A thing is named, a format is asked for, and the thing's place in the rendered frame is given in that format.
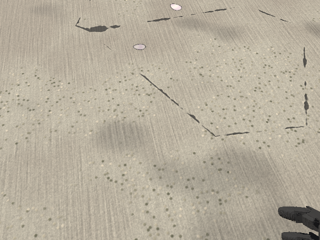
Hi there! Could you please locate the robot right hand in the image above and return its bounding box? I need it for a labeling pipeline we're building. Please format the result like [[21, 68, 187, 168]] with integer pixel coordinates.
[[278, 206, 320, 240]]

